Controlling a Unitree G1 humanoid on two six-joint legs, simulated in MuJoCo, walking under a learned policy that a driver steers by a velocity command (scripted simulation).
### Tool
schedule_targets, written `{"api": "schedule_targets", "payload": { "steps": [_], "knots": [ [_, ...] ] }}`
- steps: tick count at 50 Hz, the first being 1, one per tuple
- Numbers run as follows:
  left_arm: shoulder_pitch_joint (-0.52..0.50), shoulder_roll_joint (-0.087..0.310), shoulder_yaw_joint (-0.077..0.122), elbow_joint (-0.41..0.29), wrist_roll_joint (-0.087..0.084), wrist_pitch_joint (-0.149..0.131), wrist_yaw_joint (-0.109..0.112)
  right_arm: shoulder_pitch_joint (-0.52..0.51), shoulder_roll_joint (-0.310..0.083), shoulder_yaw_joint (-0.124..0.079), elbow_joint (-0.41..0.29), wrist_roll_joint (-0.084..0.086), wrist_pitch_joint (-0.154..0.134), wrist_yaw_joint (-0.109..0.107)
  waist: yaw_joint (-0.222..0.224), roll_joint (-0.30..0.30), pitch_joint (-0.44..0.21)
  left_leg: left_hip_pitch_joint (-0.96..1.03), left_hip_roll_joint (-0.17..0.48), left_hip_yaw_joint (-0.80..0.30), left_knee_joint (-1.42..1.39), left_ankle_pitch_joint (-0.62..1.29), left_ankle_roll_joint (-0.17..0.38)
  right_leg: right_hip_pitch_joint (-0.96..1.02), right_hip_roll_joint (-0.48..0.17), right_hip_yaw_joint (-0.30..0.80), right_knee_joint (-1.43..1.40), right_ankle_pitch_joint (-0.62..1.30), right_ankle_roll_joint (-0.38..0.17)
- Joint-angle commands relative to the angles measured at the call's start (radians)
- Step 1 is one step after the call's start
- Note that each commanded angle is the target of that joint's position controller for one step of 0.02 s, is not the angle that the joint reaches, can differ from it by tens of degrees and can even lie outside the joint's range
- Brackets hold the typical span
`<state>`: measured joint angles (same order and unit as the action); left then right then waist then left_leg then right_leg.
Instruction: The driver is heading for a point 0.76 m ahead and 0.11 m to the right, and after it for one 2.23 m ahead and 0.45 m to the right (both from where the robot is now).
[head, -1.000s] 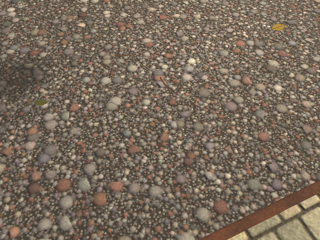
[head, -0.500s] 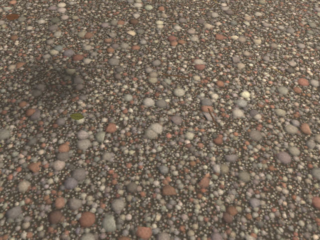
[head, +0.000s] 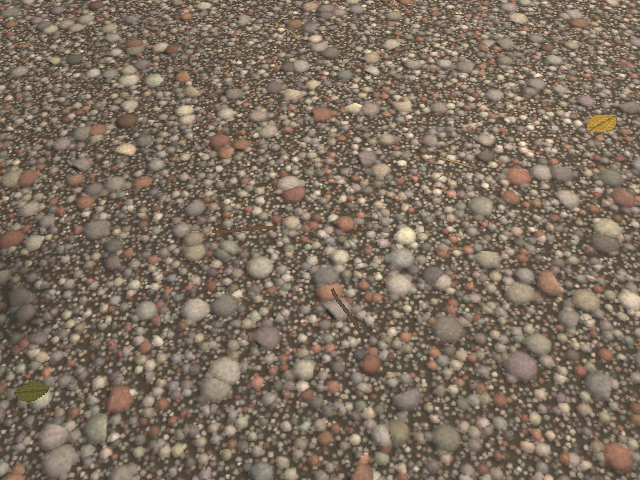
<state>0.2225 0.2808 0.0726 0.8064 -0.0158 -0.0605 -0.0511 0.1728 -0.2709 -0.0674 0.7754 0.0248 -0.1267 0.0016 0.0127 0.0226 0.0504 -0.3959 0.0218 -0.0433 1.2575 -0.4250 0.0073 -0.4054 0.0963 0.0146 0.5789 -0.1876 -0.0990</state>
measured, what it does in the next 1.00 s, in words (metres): walks ahead, turning right: left foot, then right foot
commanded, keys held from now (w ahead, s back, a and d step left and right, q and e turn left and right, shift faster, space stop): w+e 0.62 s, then e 0.12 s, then no key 0.12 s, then q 0.14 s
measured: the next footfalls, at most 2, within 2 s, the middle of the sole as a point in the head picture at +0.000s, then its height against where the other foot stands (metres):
left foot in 0.34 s outside the picture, level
right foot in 0.82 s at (457, 447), level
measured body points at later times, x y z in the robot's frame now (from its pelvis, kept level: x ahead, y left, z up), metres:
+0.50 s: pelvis +0.28 +0.04 +0.01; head +0.30 +0.05 +0.46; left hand +0.47 +0.28 -0.10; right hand +0.32 -0.25 -0.08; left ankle +0.33 +0.14 -0.73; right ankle +0.20 -0.08 -0.64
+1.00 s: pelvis +0.45 -0.08 +0.00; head +0.49 -0.11 +0.45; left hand +0.73 +0.04 -0.09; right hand +0.41 -0.37 -0.12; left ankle +0.49 +0.09 -0.66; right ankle +0.49 -0.19 -0.73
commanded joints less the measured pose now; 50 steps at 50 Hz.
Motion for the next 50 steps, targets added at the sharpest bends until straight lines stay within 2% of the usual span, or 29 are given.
{"api": "schedule_targets", "payload": {
  "steps": [1,3,5,8,12,14,15,16,17,18,19,20,21,22,24,29,33,36,38,39,40,41,42,43,44,45,46,48,50],
  "knots": [
    [-0.006,0.138,0.028,-0.103,0.006,-0.023,0.014,0.009,-0.138,-0.031,-0.096,-0.026,0.004,-0.023,-0.032,-0.044,-0.128,-0.316,0.082,-0.094,-0.081,0.059,-0.016,0.286,-0.359,0.605,-0.314,-0.011,-0.251],
    [0.003,0.143,0.030,-0.108,0.011,-0.026,0.032,-0.014,-0.122,-0.029,-0.105,-0.042,0.019,-0.026,-0.030,-0.059,-0.109,-0.252,0.087,-0.076,-0.224,0.101,-0.035,0.195,-0.302,0.483,-0.327,0.104,-0.227],
    [0.039,0.159,0.037,-0.099,0.002,-0.023,0.054,-0.084,-0.078,-0.012,-0.124,-0.049,0.020,-0.024,-0.001,-0.054,-0.103,-0.209,0.065,-0.046,-0.379,0.228,-0.057,0.155,-0.243,0.363,-0.313,0.237,-0.196],
    [0.079,0.151,0.038,-0.093,-0.011,-0.005,0.072,-0.162,-0.042,0.003,-0.141,-0.040,0.011,-0.009,0.042,-0.073,-0.104,-0.114,0.000,-0.013,-0.602,0.446,-0.073,0.131,-0.169,0.278,-0.288,0.223,-0.142],
    [0.136,0.136,0.037,-0.083,-0.014,0.013,0.070,-0.213,-0.069,-0.005,-0.169,-0.019,-0.001,0.005,0.062,-0.110,-0.084,-0.056,-0.043,-0.024,-0.733,0.430,-0.061,0.179,-0.187,0.364,-0.228,0.095,-0.117],
    [0.125,0.132,0.037,-0.090,-0.011,0.015,0.071,-0.176,-0.097,-0.017,-0.166,-0.013,-0.012,0.009,0.030,-0.139,-0.078,-0.004,-0.042,-0.031,-0.773,0.369,-0.032,0.211,-0.204,0.426,-0.180,0.058,-0.102],
    [0.107,0.120,0.034,-0.098,-0.010,0.016,0.071,-0.117,-0.107,-0.026,-0.151,-0.013,-0.017,0.007,-0.008,-0.150,-0.087,0.072,-0.039,-0.024,-0.809,0.365,-0.009,0.206,-0.190,0.432,-0.137,0.063,-0.084],
    [0.089,0.088,0.024,-0.110,-0.005,0.013,0.069,-0.023,-0.136,-0.040,-0.134,-0.021,-0.021,0.001,-0.058,-0.143,-0.134,0.219,0.002,-0.044,-0.817,0.352,0.027,0.163,-0.153,0.399,-0.034,0.088,-0.053],
    [0.085,0.025,0.003,-0.130,0.008,0.007,0.064,0.130,-0.194,-0.056,-0.119,-0.036,-0.022,-0.007,-0.119,-0.030,-0.249,0.456,0.174,-0.212,-0.824,0.277,0.095,0.042,-0.085,0.300,0.245,-0.031,-0.011],
    [0.214,-0.015,-0.012,-0.165,-0.022,-0.004,0.063,0.220,-0.281,-0.076,-0.084,-0.050,-0.010,-0.001,-0.060,0.316,-0.344,0.717,0.394,-0.686,-0.925,0.070,0.266,-0.286,0.036,0.172,0.542,-0.412,0.044],
    [0.210,0.095,0.006,-0.138,-0.032,-0.003,0.066,0.195,-0.193,-0.060,-0.095,-0.027,-0.006,0.004,-0.076,0.224,-0.272,0.684,0.409,-0.766,-0.960,-0.139,0.261,-0.423,-0.057,0.182,0.678,-0.387,0.059],
    [0.108,0.147,0.020,-0.146,-0.020,0.004,0.065,0.158,-0.128,-0.042,-0.106,-0.022,0.000,0.001,-0.102,0.119,-0.156,0.580,0.358,-0.599,-0.965,-0.104,0.213,-0.446,-0.090,0.167,0.714,-0.290,0.065],
    [0.060,0.135,0.021,-0.156,-0.007,0.010,0.065,0.107,-0.111,-0.033,-0.112,-0.030,0.007,0.001,-0.084,0.048,-0.100,0.468,0.311,-0.462,-0.977,0.027,0.183,-0.410,-0.123,0.138,0.700,-0.212,0.071],
    [0.031,0.123,0.024,-0.169,0.002,0.011,0.060,0.073,-0.090,-0.025,-0.107,-0.033,0.012,0.002,-0.066,0.043,-0.057,0.388,0.271,-0.368,-0.998,0.137,0.173,-0.388,-0.149,0.136,0.656,-0.163,0.076],
    [0.039,0.089,0.022,-0.178,-0.010,0.021,0.048,0.052,-0.076,-0.019,-0.097,-0.036,0.009,0.003,-0.036,0.089,-0.044,0.295,0.226,-0.232,-1.046,0.246,0.159,-0.316,-0.184,0.110,0.603,-0.120,0.079],
    [-0.031,0.052,0.009,-0.217,-0.005,0.031,0.041,0.077,-0.134,-0.038,-0.049,-0.032,0.004,0.000,-0.039,0.052,-0.043,0.319,0.242,-0.061,-1.094,0.449,0.188,-0.366,-0.205,0.089,0.446,0.020,0.109],
    [-0.137,0.033,-0.002,-0.240,0.001,0.019,0.018,0.066,-0.157,-0.039,-0.025,-0.026,0.023,-0.012,-0.066,0.047,-0.007,0.311,0.202,0.108,-1.063,0.620,0.146,-0.287,-0.183,0.015,0.205,0.206,0.103],
    [-0.191,0.035,0.001,-0.267,0.003,0.017,-0.004,0.097,-0.188,-0.043,-0.004,-0.012,0.044,-0.022,-0.079,0.067,-0.019,0.343,0.210,0.168,-0.995,0.760,0.117,-0.197,-0.147,-0.048,0.093,0.210,0.085],
    [-0.169,0.064,0.016,-0.278,0.006,0.021,-0.013,0.093,-0.212,-0.050,-0.003,0.005,0.054,-0.028,-0.052,0.088,-0.049,0.381,0.225,0.176,-0.904,0.906,0.100,-0.122,-0.109,-0.068,0.047,0.122,0.050],
    [-0.115,0.085,0.027,-0.269,0.011,0.021,-0.013,0.088,-0.223,-0.054,-0.003,0.014,0.059,-0.031,-0.017,0.095,-0.079,0.390,0.224,0.178,-0.823,1.001,0.090,-0.048,-0.078,-0.082,0.012,0.090,0.027],
    [0.005,0.119,0.048,-0.237,0.012,0.019,-0.009,0.077,-0.216,-0.051,-0.005,0.018,0.064,-0.033,0.052,0.070,-0.134,0.368,0.198,0.197,-0.676,1.006,0.067,0.105,-0.044,-0.087,-0.072,0.161,-0.005],
    [0.105,0.175,0.071,-0.214,0.016,0.023,0.010,0.105,-0.184,-0.038,-0.007,0.005,0.060,-0.031,0.099,0.010,-0.196,0.241,0.146,0.219,-0.463,0.839,0.021,0.315,-0.071,-0.031,-0.116,0.375,-0.043],
    [0.127,0.265,0.074,-0.218,0.028,0.029,0.037,0.179,-0.054,0.004,-0.041,-0.069,0.052,-0.017,0.023,-0.281,-0.307,-0.091,0.038,0.214,-0.096,-0.136,-0.034,0.638,-0.351,0.290,0.023,0.971,-0.155],
    [0.095,0.261,0.055,-0.267,0.039,0.020,0.031,0.266,-0.096,0.020,-0.035,-0.038,0.041,-0.001,0.018,-0.293,-0.567,-0.228,-0.040,0.004,0.163,-0.343,-0.058,0.785,-0.560,0.661,-0.060,0.900,-0.367],
    [0.086,0.168,0.034,-0.259,0.040,0.025,0.024,0.179,-0.186,-0.005,-0.010,0.000,0.048,0.007,0.075,-0.117,-0.529,-0.230,0.022,-0.064,0.167,-0.234,-0.052,0.687,-0.485,0.515,-0.106,0.795,-0.308],
    [0.034,0.116,0.015,-0.236,0.024,0.022,0.021,0.118,-0.166,0.002,-0.027,0.010,0.057,0.006,0.052,-0.089,-0.388,-0.271,0.061,-0.038,0.086,-0.168,-0.048,0.577,-0.428,0.378,-0.119,0.706,-0.251],
    [-0.015,0.075,-0.001,-0.227,0.016,0.019,0.022,0.087,-0.141,0.008,-0.016,-0.003,0.071,-0.006,0.025,-0.027,-0.299,-0.246,0.096,-0.035,0.000,-0.121,-0.056,0.444,-0.383,0.312,-0.148,0.630,-0.206],
    [-0.085,0.066,-0.009,-0.201,0.038,0.014,0.023,0.123,-0.132,0.004,0.006,-0.009,0.109,-0.020,-0.042,-0.073,-0.220,-0.054,0.108,-0.030,-0.113,-0.050,-0.069,0.176,-0.338,0.198,-0.222,0.573,-0.175],
    [-0.129,0.072,-0.004,-0.179,0.058,0.002,0.028,0.171,-0.097,0.011,0.028,-0.012,0.127,-0.031,-0.073,-0.104,-0.203,0.050,0.091,-0.011,-0.240,-0.013,-0.084,0.074,-0.317,0.110,-0.262,0.559,-0.171]
  ]
}}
